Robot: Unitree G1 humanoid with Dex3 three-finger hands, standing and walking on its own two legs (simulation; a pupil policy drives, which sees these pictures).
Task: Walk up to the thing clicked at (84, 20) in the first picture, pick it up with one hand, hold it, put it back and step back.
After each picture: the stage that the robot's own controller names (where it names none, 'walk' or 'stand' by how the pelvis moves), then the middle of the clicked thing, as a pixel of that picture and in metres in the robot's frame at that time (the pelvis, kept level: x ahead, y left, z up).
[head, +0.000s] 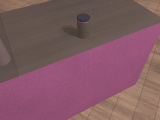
stand; (83, 26) +0.73 +0.02 +0.00
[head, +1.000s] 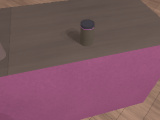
rise first; (87, 33) +0.65 +0.04 +0.02
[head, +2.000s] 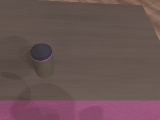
rise first; (43, 61) +0.40 +0.19 +0.04
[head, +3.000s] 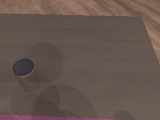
stand; (27, 76) +0.37 +0.22 +0.03
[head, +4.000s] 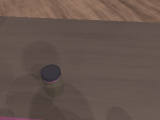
stand; (53, 81) +0.36 +0.14 +0.01
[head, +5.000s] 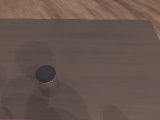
stand; (48, 82) +0.37 +0.16 +0.00
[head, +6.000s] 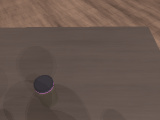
stand; (46, 91) +0.34 +0.16 -0.01
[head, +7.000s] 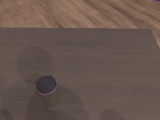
stand; (48, 92) +0.34 +0.15 -0.01
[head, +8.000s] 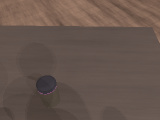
stand; (49, 92) +0.33 +0.15 -0.01
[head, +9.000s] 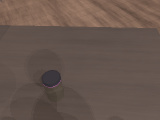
rise first; (53, 86) +0.35 +0.15 +0.00
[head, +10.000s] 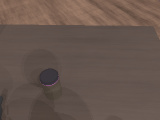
go down; (51, 85) +0.36 +0.15 +0.00
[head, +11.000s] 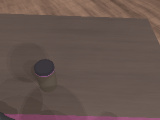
go down; (46, 76) +0.38 +0.15 +0.02
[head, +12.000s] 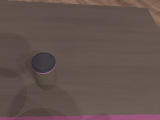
go down; (45, 72) +0.37 +0.13 +0.06
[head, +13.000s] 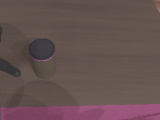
close in; (43, 60) +0.39 +0.13 +0.08
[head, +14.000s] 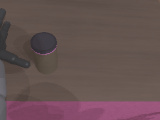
go down; (45, 54) +0.40 +0.12 +0.10
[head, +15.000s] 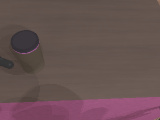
go down; (29, 53) +0.40 +0.14 +0.11
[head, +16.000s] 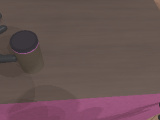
rise first; (28, 53) +0.40 +0.14 +0.11
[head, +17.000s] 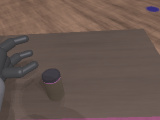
rise first; (53, 85) +0.38 +0.13 +0.04
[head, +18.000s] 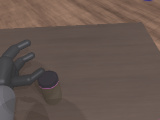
rise first; (50, 88) +0.35 +0.12 +0.04
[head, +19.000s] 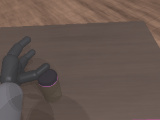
stand; (50, 86) +0.35 +0.13 +0.03
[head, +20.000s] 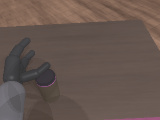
stand; (48, 86) +0.36 +0.14 +0.03
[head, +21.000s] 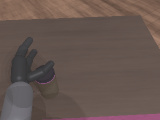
stand; (47, 82) +0.36 +0.13 +0.04
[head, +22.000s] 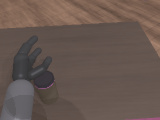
stand; (46, 88) +0.35 +0.14 +0.03
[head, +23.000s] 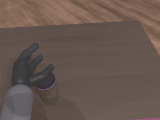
stand; (47, 88) +0.35 +0.14 +0.03
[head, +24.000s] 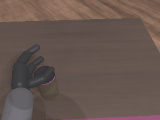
stand; (47, 83) +0.36 +0.14 +0.03
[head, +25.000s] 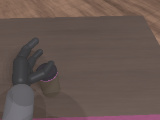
stand; (49, 81) +0.36 +0.13 +0.04
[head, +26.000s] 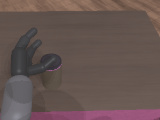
go down; (51, 72) +0.38 +0.12 +0.05
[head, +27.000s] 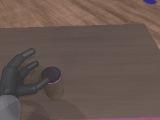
rise first; (53, 84) +0.37 +0.13 +0.04
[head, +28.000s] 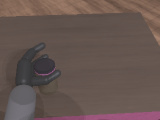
stand; (46, 77) +0.37 +0.13 +0.05
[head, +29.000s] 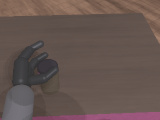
stand; (49, 77) +0.37 +0.13 +0.04
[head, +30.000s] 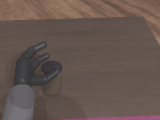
close; (52, 79) +0.37 +0.12 +0.04
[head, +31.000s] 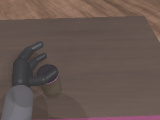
stand; (50, 82) +0.36 +0.13 +0.04
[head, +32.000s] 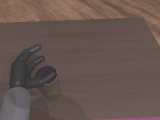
stand; (49, 84) +0.35 +0.13 +0.04
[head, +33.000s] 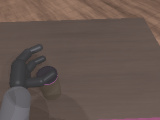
close; (49, 84) +0.35 +0.13 +0.04
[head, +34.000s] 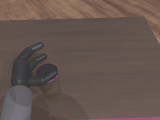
close; (49, 82) +0.36 +0.13 +0.04
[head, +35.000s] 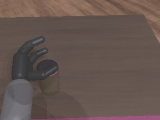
close; (49, 78) +0.37 +0.13 +0.04
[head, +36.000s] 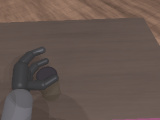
stand; (49, 84) +0.35 +0.13 +0.04
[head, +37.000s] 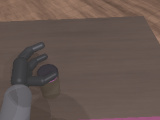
close; (49, 82) +0.36 +0.13 +0.04
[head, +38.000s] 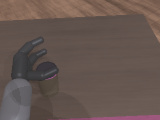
stand; (48, 80) +0.37 +0.13 +0.05
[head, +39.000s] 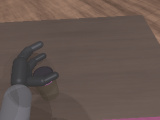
go down; (46, 84) +0.35 +0.14 +0.04
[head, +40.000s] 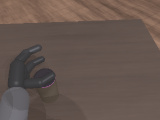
go down; (47, 86) +0.35 +0.13 +0.04
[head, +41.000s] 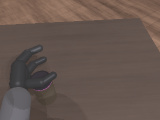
go down; (44, 88) +0.34 +0.14 +0.04
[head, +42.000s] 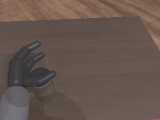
go down; (43, 86) +0.34 +0.14 +0.04
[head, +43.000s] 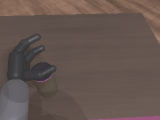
go down; (45, 81) +0.35 +0.14 +0.05
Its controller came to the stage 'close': yes
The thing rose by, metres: 0.01
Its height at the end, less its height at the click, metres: +0.00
